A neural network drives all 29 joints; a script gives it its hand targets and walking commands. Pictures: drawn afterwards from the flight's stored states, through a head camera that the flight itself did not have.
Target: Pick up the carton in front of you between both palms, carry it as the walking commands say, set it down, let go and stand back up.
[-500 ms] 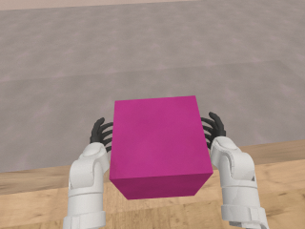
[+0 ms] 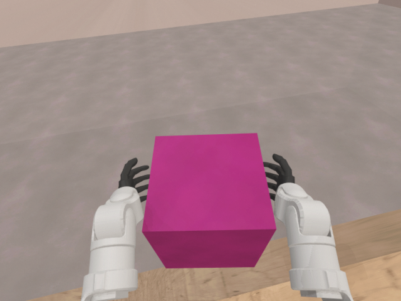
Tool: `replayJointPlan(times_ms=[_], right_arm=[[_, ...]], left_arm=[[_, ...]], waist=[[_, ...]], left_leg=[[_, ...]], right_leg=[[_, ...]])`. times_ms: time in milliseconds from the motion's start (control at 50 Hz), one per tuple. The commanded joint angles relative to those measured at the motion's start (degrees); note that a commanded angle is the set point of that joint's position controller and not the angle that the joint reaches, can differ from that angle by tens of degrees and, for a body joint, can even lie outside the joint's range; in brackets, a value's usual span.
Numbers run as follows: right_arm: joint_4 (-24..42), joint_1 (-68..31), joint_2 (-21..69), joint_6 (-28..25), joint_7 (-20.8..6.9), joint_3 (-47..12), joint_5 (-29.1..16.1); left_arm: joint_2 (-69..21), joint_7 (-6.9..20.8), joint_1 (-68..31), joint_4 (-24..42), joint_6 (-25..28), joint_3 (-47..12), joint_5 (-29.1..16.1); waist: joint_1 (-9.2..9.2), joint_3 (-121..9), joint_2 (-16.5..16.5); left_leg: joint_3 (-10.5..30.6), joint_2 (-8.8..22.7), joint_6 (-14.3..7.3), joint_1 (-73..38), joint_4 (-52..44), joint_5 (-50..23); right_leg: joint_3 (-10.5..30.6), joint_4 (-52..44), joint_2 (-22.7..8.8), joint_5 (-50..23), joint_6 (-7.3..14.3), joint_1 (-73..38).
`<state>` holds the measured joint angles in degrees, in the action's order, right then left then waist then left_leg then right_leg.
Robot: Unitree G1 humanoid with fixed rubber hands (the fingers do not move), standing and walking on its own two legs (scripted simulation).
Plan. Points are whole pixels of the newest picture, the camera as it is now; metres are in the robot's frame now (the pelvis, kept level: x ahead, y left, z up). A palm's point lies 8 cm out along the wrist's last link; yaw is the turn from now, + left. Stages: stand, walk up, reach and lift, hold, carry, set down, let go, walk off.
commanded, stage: carry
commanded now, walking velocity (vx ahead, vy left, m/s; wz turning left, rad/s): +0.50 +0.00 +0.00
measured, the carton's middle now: (208, 205) +0.34 -0.03 +0.04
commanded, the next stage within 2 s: none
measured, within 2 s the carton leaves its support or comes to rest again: neither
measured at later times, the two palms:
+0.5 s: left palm (157, 159) +0.64 +0.12 -0.08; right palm (241, 146) +0.67 -0.19 -0.08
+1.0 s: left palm (164, 127) +1.02 +0.12 -0.20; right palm (224, 120) +1.01 -0.18 -0.19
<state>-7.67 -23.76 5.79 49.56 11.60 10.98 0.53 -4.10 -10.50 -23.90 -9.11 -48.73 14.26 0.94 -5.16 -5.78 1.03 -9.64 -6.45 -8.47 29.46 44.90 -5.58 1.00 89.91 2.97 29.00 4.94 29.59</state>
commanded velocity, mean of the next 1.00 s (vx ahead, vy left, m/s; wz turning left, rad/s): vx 0.50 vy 0.00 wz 0.00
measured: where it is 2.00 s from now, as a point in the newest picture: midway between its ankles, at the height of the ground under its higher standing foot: (201, 183)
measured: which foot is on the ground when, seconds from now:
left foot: down 0.00-0.32, up 0.34-0.72, down 0.74-1.00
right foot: up 0.00-0.30, down 0.32-0.74, up 0.76-1.00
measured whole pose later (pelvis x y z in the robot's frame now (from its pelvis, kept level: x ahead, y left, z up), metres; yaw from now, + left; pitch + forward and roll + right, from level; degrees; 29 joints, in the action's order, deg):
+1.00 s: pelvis +0.69 -0.02 -0.26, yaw +0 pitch +4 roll +1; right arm -7.5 -24.0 5.8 48.3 11.1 12.1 -2.8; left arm -5.9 -9.5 -20.0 -3.9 -48.5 14.3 -0.7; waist -4.4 -2.0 1.9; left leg -2.4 -9.8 -8.3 20.4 46.9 30.5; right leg 2.5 58.9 -3.5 3.8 3.0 46.4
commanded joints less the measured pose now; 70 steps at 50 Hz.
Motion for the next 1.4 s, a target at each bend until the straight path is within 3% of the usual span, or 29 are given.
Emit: replayJointPlan(times_ms=[0,40,80,200,260,280,300,320,340,400,500,560,640,700,720,740,760,820,880,980,1060,1140,1160,1180,1200,1220,1260,1320,1380], right_arm=[[2.99,-36.36,44.48,1.36,-2.06,-32.96,-13.16],[8.44,-48.73,51.53,-1.11,-3.66,-37.24,-16.35],[4.49,-40.89,52.73,-1.94,-4.23,-34.99,-14.13],[6.39,-31.51,47.50,-3.03,-3.24,-32.99,-13.70],[6.90,-28.53,45.85,-2.78,-2.76,-33.61,-10.22],[6.90,-27.56,43.47,-2.43,-2.53,-31.62,-9.60],[4.52,-27.66,42.65,-2.17,-2.05,-30.99,-7.48],[9.45,-29.43,41.73,-2.48,-2.09,-32.07,-9.61],[7.25,-27.58,39.49,-2.16,-1.43,-30.00,-9.35],[0.76,-21.28,38.47,-1.91,-1.15,-24.43,-4.31],[8.48,-29.04,46.48,-6.00,-1.88,-28.99,-7.10],[8.43,-26.19,41.83,-6.75,-1.08,-28.73,-6.53],[10.22,-25.45,39.16,-5.54,-0.01,-28.96,-6.43],[12.39,-25.65,36.96,-4.28,0.19,-31.07,-7.22],[7.62,-20.66,35.81,-3.15,-0.37,-28.94,-7.23],[9.75,-20.23,34.31,-2.50,-0.31,-30.33,-8.79],[9.73,-21.15,32.03,-0.97,0.12,-31.19,-8.40],[7.83,-29.61,39.68,0.07,-0.80,-32.60,-11.77],[8.71,-41.30,44.71,-1.05,-3.35,-34.84,-14.68],[9.35,-35.12,47.96,-3.45,-3.81,-33.94,-15.17],[9.65,-26.94,46.56,-3.39,-3.39,-34.23,-13.75],[9.03,-30.25,44.07,-2.02,-3.72,-34.83,-12.34],[7.61,-29.83,44.50,-0.51,-3.60,-33.44,-11.94],[14.55,-32.37,40.84,-0.91,-3.39,-34.26,-12.63],[8.27,-26.32,40.53,0.64,-2.47,-30.32,-10.97],[6.36,-21.63,37.65,1.11,-2.20,-26.79,-10.08],[5.23,-18.12,36.49,0.08,-1.48,-22.81,-6.20],[8.26,-24.74,38.71,-1.52,-1.60,-24.23,-4.44],[12.31,-31.55,41.79,-3.45,-1.09,-28.74,-7.20]], left_arm=[[-42.15,0.66,-24.23,-1.24,-2.68,-26.98,-5.03],[-46.76,2.55,-32.08,3.10,0.25,-27.72,-6.49],[-46.25,2.32,-37.39,9.07,2.00,-31.49,-8.65],[-43.77,1.57,-27.50,10.25,1.90,-33.05,-8.19],[-41.87,2.32,-27.63,12.79,1.25,-34.90,-8.26],[-42.64,2.34,-25.52,11.11,1.10,-36.18,-9.79],[-41.43,2.22,-22.02,6.27,0.73,-33.50,-7.34],[-39.38,1.55,-24.49,10.15,0.87,-34.07,-9.65],[-39.82,1.04,-25.23,8.38,1.08,-36.33,-12.46],[-45.51,2.14,-29.81,8.64,1.71,-38.17,-15.08],[-51.23,4.33,-36.64,13.85,4.21,-42.14,-16.42],[-47.52,3.92,-30.56,12.38,4.91,-41.00,-17.66],[-42.19,3.40,-26.35,12.59,3.24,-39.23,-14.91],[-42.62,2.27,-22.31,10.53,1.95,-36.10,-12.55],[-41.46,1.53,-27.88,12.54,1.50,-35.74,-12.11],[-40.98,0.78,-19.70,5.59,-0.17,-33.54,-8.00],[-36.24,-0.04,-19.84,6.18,-1.65,-30.87,-6.84],[-38.88,-0.41,-21.98,6.74,-1.20,-27.03,-6.92],[-44.86,0.82,-29.04,5.58,0.28,-30.76,-6.15],[-44.56,1.08,-33.65,14.89,2.77,-36.22,-10.72],[-42.67,0.91,-28.05,17.88,2.29,-35.57,-8.95],[-39.57,0.90,-24.16,11.90,0.05,-33.62,-5.86],[-38.78,1.03,-26.16,14.15,-0.22,-33.17,-6.43],[-39.91,1.09,-20.26,9.12,-1.50,-33.51,-8.02],[-39.66,-0.04,-17.50,6.98,-1.60,-31.19,-6.41],[-37.04,-0.32,-25.55,13.83,-0.03,-34.63,-10.59],[-42.61,0.85,-36.62,20.28,0.28,-40.53,-16.74],[-48.90,3.96,-35.46,15.82,0.22,-41.20,-18.54],[-49.78,3.93,-36.54,15.43,1.37,-42.65,-19.40]], waist=[[4.72,-10.23,-0.27],[3.34,-11.65,3.21],[1.87,-16.54,-4.43],[-1.02,-15.06,-6.63],[4.15,-15.63,-6.60],[10.34,-17.13,-5.58],[13.08,-16.07,6.07],[9.36,-22.86,13.79],[10.69,-21.21,11.38],[11.84,-20.92,-1.98],[8.54,-18.56,3.51],[11.57,-14.88,0.24],[12.18,-15.56,5.39],[2.34,-17.11,6.87],[-3.84,-16.33,-4.89],[-3.02,-13.10,-14.17],[2.76,-16.52,-15.45],[2.63,-13.27,2.49],[3.36,-10.24,-3.88],[-0.01,-12.76,-4.91],[-3.42,-16.36,-5.84],[5.53,-16.95,-0.90],[9.05,-15.61,12.36],[10.27,-23.86,10.34],[13.38,-26.29,9.76],[12.57,-32.29,5.55],[10.15,-24.58,-8.65],[8.46,-17.86,-0.66],[9.23,-20.25,2.02]], left_leg=[[44.08,23.07,-6.63,-13.37,-17.51,11.21],[37.46,21.59,-5.64,-16.37,-13.30,-5.07],[32.40,19.13,-5.25,-21.51,-6.80,2.86],[17.24,8.31,-3.01,-8.02,2.01,15.61],[11.21,9.43,0.72,-1.91,16.93,1.79],[7.46,9.08,3.83,0.46,26.68,-1.43],[4.46,3.02,7.28,7.35,45.03,27.56],[8.70,1.42,7.56,16.64,50.08,42.03],[11.47,2.75,6.93,25.31,46.86,41.25],[17.05,7.99,6.10,32.91,33.28,35.39],[13.02,9.19,7.23,20.10,26.56,19.76],[9.01,6.05,6.96,22.74,1.62,-2.46],[0.13,-0.15,6.90,-6.17,-11.52,-18.67],[1.82,1.58,3.71,-22.74,-11.59,-9.44],[5.98,5.79,0.89,-27.16,-23.63,-9.44],[11.95,12.02,-0.47,-36.07,-12.18,-22.28],[31.39,21.17,-2.16,-43.86,-5.96,-26.38],[48.11,21.71,-7.63,-28.58,-10.85,1.57],[39.35,20.51,-3.74,-16.11,-16.84,-0.19],[18.97,6.34,0.10,-21.57,-4.72,-0.47],[18.62,5.21,1.48,-24.23,2.46,0.96],[10.81,5.53,4.42,-14.43,22.92,-4.04],[10.10,1.44,7.53,2.85,45.25,31.75],[10.50,1.02,6.88,20.44,50.90,47.33],[13.67,2.06,7.56,35.66,57.93,48.78],[12.07,4.85,6.52,36.39,56.17,42.65],[12.30,8.21,6.60,30.86,45.41,32.62],[13.74,11.72,6.51,22.86,36.12,27.23],[11.20,11.39,8.00,26.96,26.51,18.98]], right_leg=[[5.54,-12.47,-5.42,-7.41,-2.28,16.14],[3.07,-18.63,-5.94,-9.11,-4.00,16.56],[2.55,-19.81,-5.98,-19.55,-1.27,19.13],[-6.47,-52.73,-0.62,-49.20,-0.39,-1.32],[-11.48,-52.71,2.77,-49.64,0.64,-20.41],[-7.65,-59.41,1.43,-46.67,1.41,-28.80],[2.46,-64.69,-4.63,-49.61,3.38,-34.89],[16.75,-53.37,-16.00,-60.46,7.44,-45.87],[29.52,-55.44,-18.50,-50.06,11.49,-45.46],[35.16,-50.82,-19.88,-38.00,15.33,-38.23],[25.70,-52.98,-16.26,-39.27,9.73,-23.69],[16.38,-43.40,-6.10,-24.93,7.18,-27.10],[5.89,-40.16,-2.70,-30.75,3.95,-15.73],[2.08,-21.63,-5.47,-42.96,0.43,-11.48],[-2.74,2.67,-1.20,-32.38,-2.34,-5.32],[-5.09,12.43,2.99,8.68,-1.07,11.57],[2.90,12.86,1.08,6.38,-0.10,26.14],[5.56,-6.38,-6.43,-3.28,-1.98,27.42],[3.42,-19.66,-7.42,-13.28,-4.34,18.39],[-4.48,-45.92,-3.06,-37.60,-0.92,17.66],[-8.40,-60.37,-0.24,-50.61,-1.18,1.97],[-8.29,-75.14,-1.34,-54.79,-0.38,-27.29],[0.34,-71.18,-10.58,-69.74,4.02,-42.37],[8.18,-49.55,-18.89,-88.55,6.68,-61.43],[19.03,-48.84,-22.86,-86.59,13.90,-69.11],[29.38,-54.92,-23.86,-51.59,16.90,-65.47],[26.97,-59.75,-22.74,-43.76,14.84,-43.14],[24.11,-64.83,-19.91,-27.15,13.99,-23.82],[20.35,-62.48,-15.91,-37.24,11.92,-30.36]])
